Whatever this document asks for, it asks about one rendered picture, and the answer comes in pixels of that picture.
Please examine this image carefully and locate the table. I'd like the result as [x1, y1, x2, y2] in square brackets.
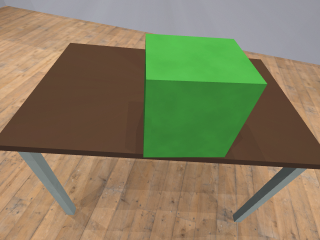
[0, 43, 320, 223]

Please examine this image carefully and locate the carton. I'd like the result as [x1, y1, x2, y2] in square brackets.
[143, 33, 267, 158]

